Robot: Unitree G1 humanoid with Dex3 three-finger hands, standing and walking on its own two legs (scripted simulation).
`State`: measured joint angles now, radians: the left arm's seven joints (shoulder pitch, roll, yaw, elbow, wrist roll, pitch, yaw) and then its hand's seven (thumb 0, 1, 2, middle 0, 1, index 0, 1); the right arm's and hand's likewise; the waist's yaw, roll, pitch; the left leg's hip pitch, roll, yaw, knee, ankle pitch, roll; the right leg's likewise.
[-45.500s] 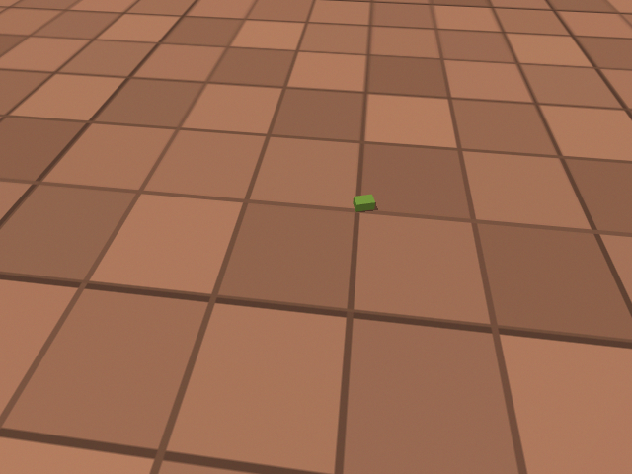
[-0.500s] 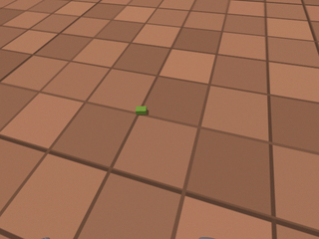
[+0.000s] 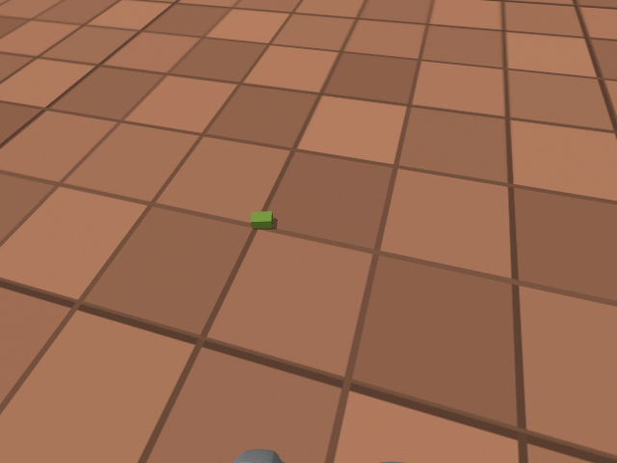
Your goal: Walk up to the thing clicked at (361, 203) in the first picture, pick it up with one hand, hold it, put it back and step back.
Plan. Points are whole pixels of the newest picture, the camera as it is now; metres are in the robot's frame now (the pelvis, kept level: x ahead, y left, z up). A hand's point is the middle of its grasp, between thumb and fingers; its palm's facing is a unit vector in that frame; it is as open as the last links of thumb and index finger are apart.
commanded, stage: step back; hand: left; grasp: from above
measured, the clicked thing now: (262, 219) +1.08 +0.25 -0.74
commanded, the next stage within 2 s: stand in 0.32 s
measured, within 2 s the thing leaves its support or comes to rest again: neither
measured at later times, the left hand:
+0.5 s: hand out of the picture +0.12 +0.28 -0.14, palm faces -0.03 -0.94 -0.35, open 7.3 cm
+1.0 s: hand out of the picture +0.11 +0.28 -0.14, palm faces -0.04 -0.93 -0.35, open 7.3 cm
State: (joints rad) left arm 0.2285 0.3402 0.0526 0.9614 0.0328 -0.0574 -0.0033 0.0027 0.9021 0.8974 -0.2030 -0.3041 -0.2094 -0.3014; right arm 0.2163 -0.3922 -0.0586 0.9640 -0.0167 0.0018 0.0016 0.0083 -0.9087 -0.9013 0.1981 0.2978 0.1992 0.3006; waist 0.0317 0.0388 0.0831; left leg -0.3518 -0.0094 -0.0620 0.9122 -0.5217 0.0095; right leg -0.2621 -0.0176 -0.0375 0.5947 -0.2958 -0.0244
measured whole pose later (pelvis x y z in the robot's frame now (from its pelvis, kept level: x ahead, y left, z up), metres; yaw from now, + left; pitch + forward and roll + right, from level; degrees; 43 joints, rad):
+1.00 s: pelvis +0.03 +0.02 +0.02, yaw -1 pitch -2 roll +0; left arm 0.10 0.36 0.01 1.15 0.01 -0.02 -0.01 0.00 0.90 0.90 -0.20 -0.30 -0.21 -0.30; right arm 0.10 -0.35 -0.01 1.15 -0.01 -0.01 0.01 0.01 -0.91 -0.90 0.20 0.30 0.20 0.30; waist -0.01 0.01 0.05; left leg -0.14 0.04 0.03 0.33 -0.15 -0.03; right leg -0.09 -0.03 -0.01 0.33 -0.21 0.02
